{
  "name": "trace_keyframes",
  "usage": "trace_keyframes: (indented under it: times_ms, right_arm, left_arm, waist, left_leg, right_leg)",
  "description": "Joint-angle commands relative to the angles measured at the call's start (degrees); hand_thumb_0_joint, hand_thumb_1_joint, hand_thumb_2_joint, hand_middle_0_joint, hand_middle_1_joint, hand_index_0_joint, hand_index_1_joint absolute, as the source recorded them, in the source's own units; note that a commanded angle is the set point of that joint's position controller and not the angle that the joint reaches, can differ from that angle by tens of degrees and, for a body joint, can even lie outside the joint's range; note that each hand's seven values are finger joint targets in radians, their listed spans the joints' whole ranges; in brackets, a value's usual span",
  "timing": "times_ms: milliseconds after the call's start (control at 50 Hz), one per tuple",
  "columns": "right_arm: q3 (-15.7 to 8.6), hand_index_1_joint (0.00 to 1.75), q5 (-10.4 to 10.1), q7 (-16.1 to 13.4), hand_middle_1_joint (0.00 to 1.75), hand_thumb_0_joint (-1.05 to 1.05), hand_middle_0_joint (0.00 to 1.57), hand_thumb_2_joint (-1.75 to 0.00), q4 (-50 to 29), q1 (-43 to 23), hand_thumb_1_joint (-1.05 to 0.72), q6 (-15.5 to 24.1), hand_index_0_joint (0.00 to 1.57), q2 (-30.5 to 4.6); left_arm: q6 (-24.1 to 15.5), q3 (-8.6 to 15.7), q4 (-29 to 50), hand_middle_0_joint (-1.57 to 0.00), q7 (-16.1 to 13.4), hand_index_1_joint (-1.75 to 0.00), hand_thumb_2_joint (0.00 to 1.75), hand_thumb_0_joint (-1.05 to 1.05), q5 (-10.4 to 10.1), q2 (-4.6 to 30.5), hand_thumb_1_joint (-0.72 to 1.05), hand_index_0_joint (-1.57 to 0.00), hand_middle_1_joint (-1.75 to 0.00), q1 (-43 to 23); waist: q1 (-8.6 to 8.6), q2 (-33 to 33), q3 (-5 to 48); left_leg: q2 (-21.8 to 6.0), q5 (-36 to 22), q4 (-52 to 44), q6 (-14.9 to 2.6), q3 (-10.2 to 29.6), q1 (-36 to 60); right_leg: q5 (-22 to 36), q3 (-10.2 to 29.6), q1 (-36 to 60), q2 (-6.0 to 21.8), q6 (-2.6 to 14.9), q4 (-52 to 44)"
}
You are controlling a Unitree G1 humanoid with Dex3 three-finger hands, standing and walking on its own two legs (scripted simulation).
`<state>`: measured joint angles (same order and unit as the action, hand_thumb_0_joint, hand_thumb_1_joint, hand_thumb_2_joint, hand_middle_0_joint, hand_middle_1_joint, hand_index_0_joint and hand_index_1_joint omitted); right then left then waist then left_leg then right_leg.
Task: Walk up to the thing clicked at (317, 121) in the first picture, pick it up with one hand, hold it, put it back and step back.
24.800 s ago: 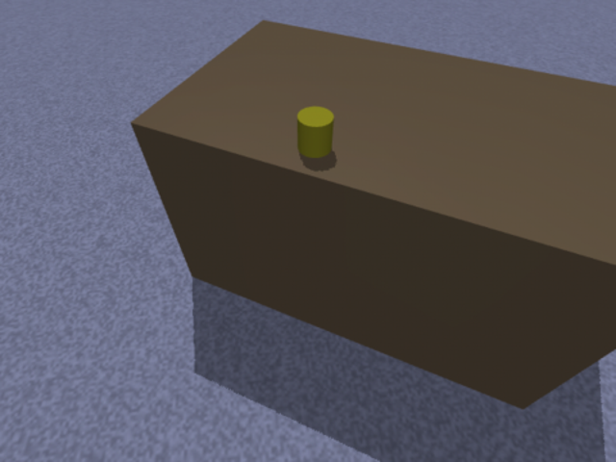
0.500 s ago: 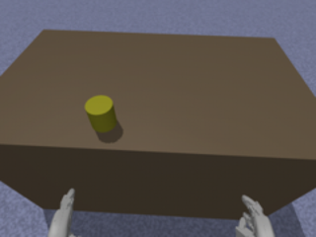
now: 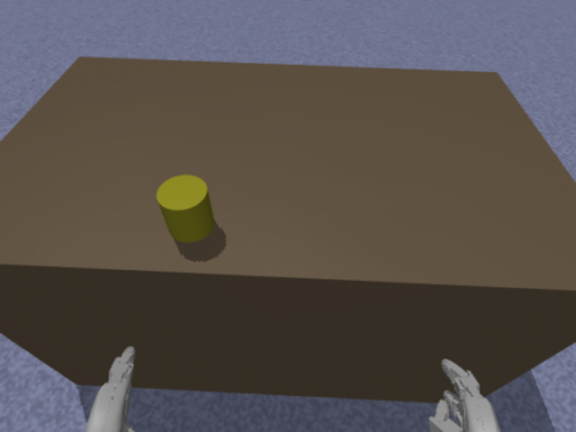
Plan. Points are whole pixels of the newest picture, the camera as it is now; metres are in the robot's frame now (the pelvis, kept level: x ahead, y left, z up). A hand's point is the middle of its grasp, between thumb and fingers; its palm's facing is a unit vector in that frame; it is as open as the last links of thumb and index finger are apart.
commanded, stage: home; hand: left
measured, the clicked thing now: (187, 209) +0.47 +0.19 +0.02
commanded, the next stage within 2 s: stand in 0.92 s
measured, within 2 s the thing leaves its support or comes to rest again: neither
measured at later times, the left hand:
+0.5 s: hand (153, 421) +0.16 +0.19 -0.05, palm faces +0.11 -0.96 -0.27, open 17.6 cm
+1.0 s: hand out of the picture +0.11 +0.24 -0.11, palm faces -0.04 -0.93 -0.35, open 17.6 cm
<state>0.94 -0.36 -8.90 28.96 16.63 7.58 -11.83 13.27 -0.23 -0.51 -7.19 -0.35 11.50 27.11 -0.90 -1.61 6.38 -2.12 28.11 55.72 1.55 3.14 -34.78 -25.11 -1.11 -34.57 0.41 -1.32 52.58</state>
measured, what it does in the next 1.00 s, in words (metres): stands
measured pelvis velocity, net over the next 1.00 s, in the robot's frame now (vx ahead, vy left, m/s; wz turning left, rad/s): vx -0.01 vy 0.00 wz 0.00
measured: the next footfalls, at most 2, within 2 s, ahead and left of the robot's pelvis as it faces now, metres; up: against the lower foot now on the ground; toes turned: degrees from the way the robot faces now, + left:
none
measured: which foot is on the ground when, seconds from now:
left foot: down 0.00-1.00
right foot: down 0.00-1.00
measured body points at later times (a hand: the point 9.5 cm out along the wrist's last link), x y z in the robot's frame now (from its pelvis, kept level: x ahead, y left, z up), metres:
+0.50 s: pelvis +0.00 +0.00 +0.00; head +0.01 +0.01 +0.45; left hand +0.15 +0.24 -0.03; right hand +0.16 -0.23 -0.07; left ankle +0.00 +0.13 -0.69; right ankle +0.02 -0.14 -0.69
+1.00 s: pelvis -0.01 +0.00 +0.01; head +0.00 +0.01 +0.46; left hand +0.11 +0.29 -0.09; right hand +0.11 -0.29 -0.09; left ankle +0.00 +0.13 -0.69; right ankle +0.02 -0.14 -0.69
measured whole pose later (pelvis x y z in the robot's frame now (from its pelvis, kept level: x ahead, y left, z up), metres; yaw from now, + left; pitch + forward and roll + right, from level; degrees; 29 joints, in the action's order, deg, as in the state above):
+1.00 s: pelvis -0.01 +0.00 +0.01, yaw +0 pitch +0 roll +0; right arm -1.9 3.3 -0.3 46.5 12.5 1.4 -18.7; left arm 0.6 0.2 -37.9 -0.6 3.0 20.0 15.1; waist 0.9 1.4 -0.5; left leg -0.3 25.3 49.4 0.5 1.4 -24.1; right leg -23.7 0.4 -25.3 2.2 -1.4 49.1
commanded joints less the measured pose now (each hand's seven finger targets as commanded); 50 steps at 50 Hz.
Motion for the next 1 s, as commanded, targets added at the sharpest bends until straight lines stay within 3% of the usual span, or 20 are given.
trace_keyframes:
  times_ms: [0, 80, 120, 160, 200, 300, 320, 420, 580, 640, 700, 720, 740, 760, 780, 820, 860, 920, 980]
  right_arm:
    - [-2.7, 0.30, -0.2, -0.8, 0.30, 0.00, 0.20, -0.90, -9.1, -4.2, -0.90, 3.4, 0.20, -6.8]
    - [-2.6, 0.30, -0.2, -0.7, 0.30, 0.00, 0.20, -0.90, -9.2, -4.1, -0.90, 3.8, 0.20, -6.8]
    - [-2.9, 0.30, -0.1, -0.9, 0.30, 0.00, 0.20, -0.90, -9.2, -3.7, -0.90, 3.8, 0.20, -6.9]
    - [-2.6, 0.30, -0.2, -0.8, 0.30, 0.00, 0.20, -0.90, -9.0, -3.7, -0.90, 3.7, 0.20, -6.6]
    - [-2.8, 0.30, -0.1, -1.0, 0.30, 0.00, 0.20, -0.90, -9.2, -3.7, -0.90, 3.8, 0.20, -6.8]
    - [-2.7, 0.30, -0.1, -1.0, 0.30, 0.00, 0.20, -0.90, -9.2, -4.2, -0.90, 3.8, 0.20, -6.8]
    - [-2.6, 0.30, -0.1, -1.0, 0.30, 0.00, 0.20, -0.90, -9.3, -4.1, -0.90, 3.9, 0.20, -6.6]
    - [-2.7, 0.30, -0.1, -1.1, 0.30, 0.00, 0.20, -0.90, -9.1, -3.9, -0.90, 4.0, 0.20, -6.8]
    - [-2.5, 0.30, -0.1, -1.2, 0.30, 0.00, 0.20, -0.90, -9.2, -4.2, -0.90, 4.3, 0.20, -6.6]
    - [-2.7, 0.30, -0.1, -1.2, 0.30, 0.00, 0.20, -0.90, -9.3, -3.9, -0.90, 4.2, 0.20, -7.0]
    - [-2.6, 0.30, -0.1, -1.3, 0.30, 0.00, 0.20, -0.90, -9.1, -3.8, -0.90, 4.3, 0.20, -6.8]
    - [-2.4, 0.30, -0.1, -1.2, 0.30, 0.00, 0.20, -0.90, -9.3, -4.0, -0.90, 4.1, 0.20, -6.4]
    - [-5.2, 0.30, 6.5, 2.2, 0.30, 0.00, 0.20, -0.90, 4.3, -6.4, -0.90, -0.2, 0.20, -16.0]
    - [-5.8, 0.30, 7.0, 3.8, 0.30, 0.00, 0.20, -0.90, 5.9, -3.9, -0.90, -1.8, 0.20, -16.3]
    - [-6.1, 0.30, 6.7, 4.7, 0.30, 0.00, 0.20, -0.90, 5.6, -4.6, -0.90, -2.8, 0.20, -16.6]
    - [-5.7, 0.30, 4.6, 6.4, 0.30, 0.00, 0.20, -0.90, 6.9, -4.6, -0.90, -3.2, 0.20, -15.9]
    - [-5.9, 0.30, 3.2, 7.7, 0.30, 0.00, 0.20, -0.90, 8.6, -5.5, -0.90, -3.4, 0.20, -15.6]
    - [-6.0, 0.30, 3.0, 8.3, 0.30, 0.00, 0.20, -0.90, 11.6, -5.6, -0.90, -3.9, 0.20, -16.1]
    - [-6.1, 0.30, 3.1, 8.5, 0.30, 0.00, 0.20, -0.90, 14.3, -6.8, -0.90, -4.7, 0.20, -16.6]
  left_arm:
    - [-2.7, 2.9, 11.6, -0.04, -0.8, -0.05, 0.03, 0.00, 0.1, 5.4, -0.60, -0.04, -0.05, -2.4]
    - [-2.5, 3.3, 11.3, -0.04, -0.9, -0.05, 0.03, 0.00, 0.1, 5.6, -0.59, -0.04, -0.05, -1.5]
    - [-2.4, 3.0, 11.7, -0.05, -0.9, -0.05, 0.04, 0.00, 0.3, 5.3, -0.57, -0.05, -0.05, -1.9]
    - [-2.4, 3.2, 12.1, -0.04, -0.9, -0.05, 0.02, 0.00, 0.1, 5.6, -0.61, -0.04, -0.05, -1.8]
    - [-2.4, 3.2, 11.8, -0.05, -0.8, -0.05, 0.03, 0.00, 0.2, 5.6, -0.59, -0.04, -0.05, -1.6]
    - [-2.1, 2.6, 11.7, -0.05, -0.9, -0.05, 0.04, 0.00, 0.2, 5.3, -0.58, -0.05, -0.05, -2.6]
    - [-2.2, 3.7, 11.6, -0.05, -0.9, -0.05, 0.04, 0.00, 0.2, 5.8, -0.58, -0.05, -0.05, -1.6]
    - [-1.9, 2.5, 11.6, -0.05, -0.8, -0.05, 0.04, 0.00, 0.3, 5.1, -0.58, -0.05, -0.05, -1.3]
    - [-2.1, 3.2, 12.0, -0.05, -0.9, -0.05, 0.05, 0.00, 0.2, 5.5, -0.57, -0.05, -0.05, -2.1]
    - [-2.0, 2.4, 12.8, -0.05, -0.7, -0.05, 0.04, 0.00, 0.3, 5.2, -0.58, -0.05, -0.05, -1.9]
    - [-2.0, 3.8, 11.8, -0.05, -0.9, -0.05, 0.04, 0.00, 0.3, 6.1, -0.57, -0.05, -0.05, -1.6]
    - [-1.9, 3.1, 11.7, -0.05, -0.8, -0.05, 0.05, 0.00, 0.2, 5.5, -0.56, -0.05, -0.05, -0.6]
    - [-8.5, 5.6, -8.4, -0.04, 1.8, -0.04, 0.02, 0.00, 5.3, 15.1, -0.61, -0.04, -0.05, -10.5]
    - [-11.1, 6.0, -13.9, -0.04, 3.1, -0.05, 0.02, 0.00, 6.0, 15.6, -0.61, -0.04, -0.05, -8.4]
    - [-12.8, 5.4, -15.9, -0.05, 4.1, -0.05, 0.04, 0.00, 5.7, 16.0, -0.58, -0.05, -0.05, -8.2]
    - [-14.5, 4.5, -20.2, -0.04, 5.2, -0.05, 0.03, 0.00, 4.3, 16.1, -0.59, -0.04, -0.05, -11.0]
    - [-15.1, 4.0, -24.8, -0.04, 5.8, -0.04, 0.02, 0.00, 3.2, 16.4, -0.61, -0.04, -0.04, -12.6]
    - [-15.7, 4.2, -30.8, -0.05, 5.9, -0.05, 0.04, 0.00, 2.9, 17.7, -0.58, -0.05, -0.05, -14.9]
    - [-15.8, 4.0, -36.2, -0.05, 5.8, -0.05, 0.04, 0.00, 2.7, 17.6, -0.58, -0.05, -0.05, -15.6]
  waist:
    - [-0.15, -0.3, 3.0]
    - [0.22, -1.3, 3.5]
    - [-0.51, -0.3, 5.5]
    - [-0.01, -1.6, 3.9]
    - [-0.22, 0.3, 5.9]
    - [-0.31, -0.2, 3.1]
    - [0.05, 0.5, 3.9]
    - [-0.26, -0.4, 4.0]
    - [0.13, -0.5, 3.3]
    - [-0.34, -1.1, 4.2]
    - [0.22, -0.5, 5.2]
    - [0.30, -0.2, 4.3]
    - [1.52, 5.7, -4.6]
    - [1.79, 6.7, 0.3]
    - [1.40, 5.6, 0.0]
    - [1.22, 3.7, -0.2]
    - [1.60, 3.4, 0.2]
    - [1.31, 2.9, -1.0]
    - [1.94, 0.4, -3.2]
  left_leg:
    - [1.6, -9.9, -10.1, -1.61, -2.7, 1.3]
    - [1.4, -8.5, -10.7, -1.47, -2.2, 1.3]
    - [1.3, -11.1, -10.1, -1.47, -2.2, 2.7]
    - [1.5, -11.3, -9.7, -1.39, -2.4, 1.6]
    - [1.5, -12.9, -9.3, -1.48, -2.4, 2.3]
    - [1.6, -8.6, -10.1, -1.58, -2.3, 0.7]
    - [1.6, -8.7, -10.1, -1.66, -2.2, 0.9]
    - [1.3, -9.8, -10.2, -1.45, -1.9, 1.4]
    - [1.4, -7.7, -10.7, -1.50, -2.0, 0.8]
    - [1.1, -9.2, -10.9, -1.34, -1.5, 1.8]
    - [1.5, -11.2, -9.7, -1.44, -2.0, 1.4]
    - [1.7, -10.5, -9.4, -1.53, -2.6, 1.0]
    - [-0.4, -17.5, -11.3, -3.75, 1.2, 5.4]
    - [-0.6, -17.2, -9.8, -5.64, 0.5, 7.5]
    - [0.2, -16.5, -9.5, -6.34, 1.9, 6.5]
    - [0.4, -13.6, -11.8, -6.59, 1.5, 9.8]
    - [0.6, -13.9, -12.9, -5.90, 1.3, 11.3]
    - [0.0, -16.6, -14.9, -5.86, 1.9, 13.4]
    - [-0.7, -14.3, -18.5, -6.21, 3.8, 13.0]
  right_leg:
    - [7.9, -2.5, 3.4, -1.1, 1.39, -8.9]
    - [6.6, -2.7, 3.4, -1.3, 1.43, -8.6]
    - [9.0, -2.9, 4.0, -1.5, 1.38, -8.1]
    - [9.2, -2.6, 3.8, -1.2, 1.47, -8.3]
    - [10.6, -2.8, 4.9, -1.4, 1.35, -8.1]
    - [6.7, -2.7, 3.4, -1.2, 1.34, -8.9]
    - [6.8, -2.7, 4.0, -1.3, 1.31, -8.8]
    - [7.7, -2.9, 3.3, -1.4, 1.42, -8.2]
    - [5.8, -2.9, 3.4, -1.4, 1.41, -8.5]
    - [7.3, -3.1, 3.0, -1.5, 1.49, -7.7]
    - [8.8, -2.8, 4.2, -1.3, 1.43, -8.0]
    - [8.3, -2.6, 4.1, -1.2, 1.41, -8.6]
    - [10.8, 4.1, 9.4, 3.1, 6.13, -9.4]
    - [12.9, 5.8, 11.2, 4.4, 7.45, -9.4]
    - [13.4, 7.4, 11.6, 4.5, 8.09, -10.1]
    - [9.5, 8.1, 10.6, 5.0, 7.98, -11.1]
    - [10.3, 7.4, 11.5, 4.9, 7.07, -12.6]
    - [14.3, 6.6, 12.6, 4.5, 5.98, -12.9]
    - [11.7, 5.7, 14.0, 4.0, 5.41, -14.6]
